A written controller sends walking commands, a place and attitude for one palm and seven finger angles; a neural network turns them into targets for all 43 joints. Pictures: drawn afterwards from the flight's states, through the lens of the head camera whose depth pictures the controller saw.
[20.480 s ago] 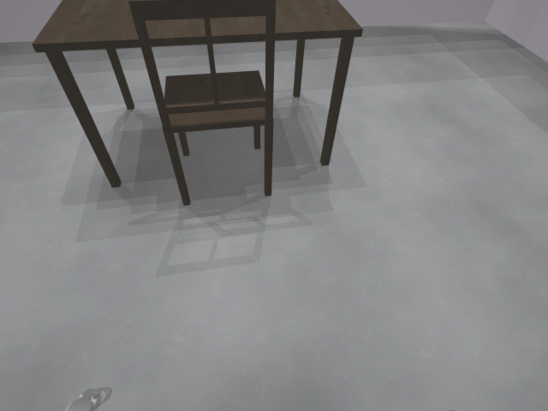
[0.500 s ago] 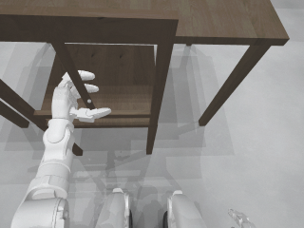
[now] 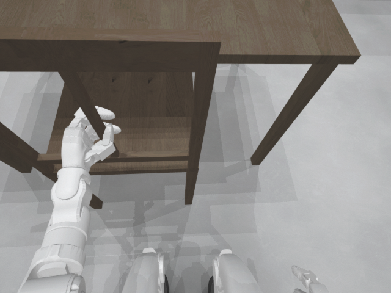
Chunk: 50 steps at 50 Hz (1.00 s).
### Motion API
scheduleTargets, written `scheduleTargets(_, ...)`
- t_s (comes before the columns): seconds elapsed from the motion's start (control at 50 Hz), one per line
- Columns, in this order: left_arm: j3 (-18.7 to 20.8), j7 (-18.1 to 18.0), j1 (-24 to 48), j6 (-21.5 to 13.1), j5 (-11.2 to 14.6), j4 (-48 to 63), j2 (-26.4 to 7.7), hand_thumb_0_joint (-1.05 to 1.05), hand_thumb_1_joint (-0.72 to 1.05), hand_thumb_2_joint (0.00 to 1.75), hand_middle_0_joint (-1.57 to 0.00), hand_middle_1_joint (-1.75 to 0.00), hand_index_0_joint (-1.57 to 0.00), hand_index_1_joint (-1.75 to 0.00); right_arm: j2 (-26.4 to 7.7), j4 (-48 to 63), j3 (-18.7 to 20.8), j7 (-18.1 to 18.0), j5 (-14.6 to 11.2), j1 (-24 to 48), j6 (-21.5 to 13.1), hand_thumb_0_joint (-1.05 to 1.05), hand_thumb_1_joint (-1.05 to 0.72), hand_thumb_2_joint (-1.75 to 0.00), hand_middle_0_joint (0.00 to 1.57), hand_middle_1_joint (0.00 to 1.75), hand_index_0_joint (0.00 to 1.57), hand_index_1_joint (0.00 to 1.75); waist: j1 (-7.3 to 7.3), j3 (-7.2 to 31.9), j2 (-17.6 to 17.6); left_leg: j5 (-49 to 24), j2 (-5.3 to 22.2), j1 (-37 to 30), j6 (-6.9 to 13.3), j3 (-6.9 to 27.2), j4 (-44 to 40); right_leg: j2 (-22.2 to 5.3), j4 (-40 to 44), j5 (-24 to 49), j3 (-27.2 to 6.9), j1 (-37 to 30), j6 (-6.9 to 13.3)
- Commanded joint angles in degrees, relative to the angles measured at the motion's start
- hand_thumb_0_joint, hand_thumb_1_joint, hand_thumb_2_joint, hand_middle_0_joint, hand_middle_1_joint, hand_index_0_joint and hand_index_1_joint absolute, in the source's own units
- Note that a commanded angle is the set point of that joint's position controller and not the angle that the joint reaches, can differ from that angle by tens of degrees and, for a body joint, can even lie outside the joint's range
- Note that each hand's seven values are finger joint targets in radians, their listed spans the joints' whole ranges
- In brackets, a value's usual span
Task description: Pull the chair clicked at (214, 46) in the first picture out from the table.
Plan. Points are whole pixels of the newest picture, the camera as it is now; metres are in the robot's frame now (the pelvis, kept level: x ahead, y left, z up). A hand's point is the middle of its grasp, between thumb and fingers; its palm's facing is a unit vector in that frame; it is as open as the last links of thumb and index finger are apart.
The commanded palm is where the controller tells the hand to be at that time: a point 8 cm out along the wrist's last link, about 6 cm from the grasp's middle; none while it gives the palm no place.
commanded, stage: hook a spindle and tug to test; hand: left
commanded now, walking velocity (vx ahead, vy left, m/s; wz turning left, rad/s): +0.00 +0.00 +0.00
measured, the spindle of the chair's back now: (97, 123) +0.44 +0.19 +0.03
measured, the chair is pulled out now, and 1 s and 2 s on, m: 0.01 0.07 0.19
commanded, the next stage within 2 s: step backward, pulling the chair out in 0.40 s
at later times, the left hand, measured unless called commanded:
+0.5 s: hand (105, 155) +0.38 +0.17 +0.01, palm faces +0.02 -1.00 -0.01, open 5.2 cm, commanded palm +0.36 +0.22 +0.02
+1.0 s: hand (115, 164) +0.35 +0.14 +0.03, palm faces +0.03 -0.99 -0.13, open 4.9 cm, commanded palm +0.32 +0.20 +0.03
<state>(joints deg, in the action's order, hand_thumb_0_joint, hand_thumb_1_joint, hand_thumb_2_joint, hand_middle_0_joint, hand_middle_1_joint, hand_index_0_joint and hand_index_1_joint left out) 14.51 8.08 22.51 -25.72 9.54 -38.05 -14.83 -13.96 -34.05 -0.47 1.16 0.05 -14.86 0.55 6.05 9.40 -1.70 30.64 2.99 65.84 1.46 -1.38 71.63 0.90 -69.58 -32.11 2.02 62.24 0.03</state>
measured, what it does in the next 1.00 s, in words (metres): rises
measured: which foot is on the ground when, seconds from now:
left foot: down 0.00-1.00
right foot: down 0.00-1.00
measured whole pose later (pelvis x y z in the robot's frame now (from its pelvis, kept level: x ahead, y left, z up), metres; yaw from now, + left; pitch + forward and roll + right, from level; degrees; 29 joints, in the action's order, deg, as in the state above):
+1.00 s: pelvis +0.00 +0.01 +0.10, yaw -2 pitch +7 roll -1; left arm 5.0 -3.9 20.8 -13.8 4.4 -50.9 -12.1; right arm -13.8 -35.7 0.4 -5.9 -1.8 -13.4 6.8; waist 4.7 -3.7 -0.2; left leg 16.9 2.6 28.4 1.8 -5.1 37.9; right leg 0.8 -35.4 -16.7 0.0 26.0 -0.6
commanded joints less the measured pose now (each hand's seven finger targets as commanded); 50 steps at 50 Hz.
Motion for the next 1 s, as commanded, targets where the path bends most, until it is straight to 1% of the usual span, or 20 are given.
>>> scheduleTargets(0.0,3.31,0.02,7.43,-6.34,0.52,14.88,-11.09,0.00,0.90,0.90,-0.50,-1.45,-0.50,-1.45,-8.72,5.77,3.66,-0.03,-0.12,-3.75,-1.85,0.00,-0.90,-0.90,0.20,0.30,0.20,0.30,-2.39,25.99,-3.23,-26.04,-1.71,-21.37,-0.59,2.64,-7.08,0.89,7.07,24.97,-0.24,-13.31,1.67)
scheduleTargets(0.16,0.45,0.43,4.48,-6.08,1.19,18.29,-7.70,0.00,0.90,0.90,-0.50,-1.45,-0.50,-1.45,-8.49,6.22,3.85,-0.03,-0.09,-2.80,-2.14,0.00,-0.90,-0.90,0.20,0.30,0.20,0.30,-1.93,25.66,-3.17,-26.65,-1.66,-22.52,-0.71,2.83,-6.94,0.71,6.97,25.18,0.06,-12.60,1.46)
scheduleTargets(0.22,1.47,0.47,3.53,-5.62,1.14,18.32,-8.99,0.00,0.90,0.90,-0.50,-1.45,-0.50,-1.45,-8.83,6.07,3.96,-0.31,-0.12,-2.86,-2.14,0.00,-0.90,-0.90,0.20,0.30,0.20,0.30,-1.92,25.62,-1.72,-27.28,-1.55,-22.06,-0.65,3.04,-6.62,0.69,6.66,25.86,0.06,-12.68,1.40)
scheduleTargets(0.24,-0.07,0.67,3.40,-5.39,1.17,18.61,-7.32,0.00,0.90,0.90,-0.50,-1.45,-0.50,-1.45,-8.55,6.11,3.91,-0.35,-0.10,-2.58,-2.17,0.00,-0.90,-0.90,0.20,0.30,0.20,0.30,-1.73,25.48,-2.65,-27.57,-1.66,-22.45,-0.61,2.85,-6.53,0.64,6.74,26.19,0.01,-12.50,1.36)
scheduleTargets(0.3,1.50,0.95,-0.58,-4.91,1.81,19.18,-8.47,0.00,0.90,0.90,-0.50,-1.45,-0.50,-1.45,-8.62,6.54,3.98,-0.39,-0.18,-2.29,-2.31,0.00,-0.90,-0.90,0.20,0.30,0.20,0.30,-2.85,26.51,-2.34,-28.31,-1.84,-22.20,-0.58,2.75,-6.52,0.62,6.71,27.26,-0.15,-14.16,1.50)
scheduleTargets(0.36,-1.11,1.25,1.07,-4.73,1.78,21.01,-6.38,0.00,0.90,0.90,-0.50,-1.45,-0.50,-1.45,-8.35,6.47,3.85,-0.46,-0.28,-1.89,-2.36,0.00,-0.90,-0.90,0.20,0.30,0.20,0.30,-1.87,25.86,-2.41,-28.38,-1.63,-23.10,-0.63,2.99,-6.64,0.52,6.86,26.80,0.17,-13.01,1.32)
scheduleTargets(0.42,0.14,0.80,1.49,-4.71,1.42,20.83,-7.90,0.00,0.90,0.90,-0.50,-1.45,-0.50,-1.45,-8.54,6.25,3.85,-0.69,-0.22,-1.90,-2.38,0.00,-0.90,-0.90,0.20,0.30,0.20,0.30,-2.02,25.41,-2.20,-27.95,-1.53,-23.09,-0.70,3.24,-6.52,0.59,6.67,25.72,0.28,-12.06,1.41)
scheduleTargets(0.48,-3.25,0.63,4.90,-4.92,1.43,23.07,-5.02,0.00,0.90,0.90,-0.50,-1.45,-0.50,-1.45,-8.29,6.13,3.83,-0.79,-0.21,-1.57,-2.73,0.00,-0.90,-0.90,0.20,0.30,0.20,0.30,-1.11,26.00,-2.89,-27.39,-1.57,-24.04,-0.62,3.34,-6.36,0.43,6.92,25.20,0.32,-11.55,1.35)
scheduleTargets(0.5,2.97,-6.87,14.13,1.77,-5.94,30.82,-21.90,0.00,0.90,0.90,-0.50,-1.45,-0.50,-1.45,-7.47,11.06,3.19,-2.88,-2.67,-5.47,1.49,0.00,-0.90,-0.90,0.20,0.30,0.20,0.30,-3.83,37.11,-5.77,-26.41,-1.00,-42.56,0.34,1.44,-17.21,-2.84,17.93,28.90,-4.85,-32.00,2.18)
scheduleTargets(0.52,-0.25,-9.67,17.95,4.55,-6.14,38.12,-19.22,0.00,0.90,0.90,-0.50,-1.45,-0.50,-1.45,-7.23,11.94,3.71,-4.51,-3.12,-5.27,2.21,0.00,-0.90,-0.90,0.20,0.30,0.20,0.30,-2.89,38.07,-10.12,-29.20,-1.56,-47.37,0.31,1.18,-19.68,-2.92,21.18,36.98,-5.07,-35.41,1.68)
scheduleTargets(0.56,-1.92,-12.28,8.27,9.10,-6.78,31.05,-14.29,0.00,0.90,0.90,-0.50,-1.45,-0.50,-1.45,-6.79,11.21,3.47,-6.00,-3.33,-4.16,2.58,0.00,-0.90,-0.90,0.20,0.30,0.20,0.30,-2.57,32.02,-9.70,-33.93,-0.67,-46.43,0.10,2.21,-21.45,-3.59,21.59,41.73,-4.58,-33.60,1.26)
scheduleTargets(0.58,-3.71,-12.90,3.80,11.49,-6.99,24.24,-11.84,0.00,0.90,0.90,-0.50,-1.45,-0.50,-1.45,-6.54,10.02,3.10,-6.20,-3.33,-3.18,3.41,0.00,-0.90,-0.90,0.20,0.30,0.20,0.30,-2.70,26.78,-7.45,-31.07,0.00,-42.59,0.09,2.89,-23.18,-3.98,23.15,39.43,-5.18,-34.07,0.67)
scheduleTargets(0.6,-5.75,-13.26,1.89,13.43,-7.19,18.24,-9.01,0.00,0.90,0.90,-0.50,-1.45,-0.50,-1.45,-6.74,8.94,2.90,-6.70,-3.45,-3.46,4.01,0.00,-0.90,-0.90,0.20,0.30,0.20,0.30,-2.21,22.31,-2.37,-31.06,0.65,-40.59,0.38,3.15,-24.50,-3.98,24.32,41.13,-4.57,-35.08,0.18)
scheduleTargets(0.64,-8.27,-13.87,3.60,15.37,-7.92,10.56,-7.05,0.00,0.90,0.90,-0.50,-1.45,-0.50,-1.45,-7.48,6.87,2.68,-7.41,-3.49,-3.94,5.01,0.00,-0.90,-0.90,0.20,0.30,0.20,0.30,-1.46,16.19,1.72,-34.04,2.88,-41.00,0.81,4.39,-28.15,-4.19,26.50,41.64,-3.70,-35.66,-0.82)
scheduleTargets(0.66,-8.76,-14.01,6.04,15.59,-8.29,8.50,-7.13,0.00,0.90,0.90,-0.50,-1.45,-0.50,-1.45,-7.76,6.32,2.69,-7.74,-3.42,-4.02,5.16,0.00,-0.90,-0.90,0.20,0.30,0.20,0.30,-1.30,14.98,1.79,-37.41,3.80,-42.66,0.85,4.52,-29.61,-4.29,27.50,42.85,-3.43,-36.21,-1.07)
scheduleTargets(0.72,-8.50,-14.18,11.27,13.74,-8.59,3.54,-7.95,0.00,0.90,0.90,-0.50,-1.45,-0.50,-1.45,-7.73,4.43,2.89,-8.29,-2.86,-4.11,5.18,0.00,-0.90,-0.90,0.20,0.30,0.20,0.30,-1.55,14.18,-3.07,-46.27,5.59,-48.62,0.67,4.70,-32.45,-4.79,29.85,45.28,-3.80,-37.78,-1.29)
scheduleTargets(0.8,-9.31,-13.50,12.79,11.62,-8.67,-1.14,-7.18,0.00,0.90,0.90,-0.50,-1.45,-0.50,-1.45,-7.62,2.98,3.45,-8.13,-2.29,-3.05,5.28,0.00,-0.90,-0.90,0.20,0.30,0.20,0.30,-2.35,12.69,-10.55,-54.18,8.89,-55.98,1.81,7.76,-36.22,-3.60,31.50,31.57,-3.29,-37.58,-0.78)
scheduleTargets(0.88,-10.57,-13.27,11.29,10.20,-8.52,-3.29,-5.38,0.00,0.90,0.90,-0.50,-1.45,-0.50,-1.45,-7.11,2.90,3.21,-7.38,-1.68,-1.09,4.97,0.00,-0.90,-0.90,0.20,0.30,0.20,0.30,-3.27,9.81,-14.96,-51.01,10.56,-57.24,2.32,8.69,-40.20,-3.07,32.27,21.53,-2.58,-38.66,-0.07)
scheduleTargets(0.94,-10.05,-13.09,8.43,9.61,-8.37,-2.45,-5.92,0.00,0.90,0.90,-0.50,-1.45,-0.50,-1.45,-7.23,3.24,3.20,-7.01,-1.41,-0.30,4.75,0.00,-0.90,-0.90,0.20,0.30,0.20,0.30,-3.80,9.39,-14.02,-50.68,10.69,-56.01,2.10,7.97,-40.31,-3.50,34.53,27.32,-3.09,-42.44,0.27)
scheduleTargets(0.98,-9.77,-13.00,6.39,9.35,-8.16,-1.70,-6.02,0.00,0.90,0.90,-0.50,-1.45,-0.50,-1.45,-7.29,3.73,3.52,-7.24,-1.82,-0.38,4.74,0.00,-0.90,-0.90,0.20,0.30,0.20,0.30,-3.68,10.91,-8.32,-46.96,9.57,-54.46,1.06,6.13,-38.92,-4.33,36.67,37.61,-3.87,-45.97,0.44)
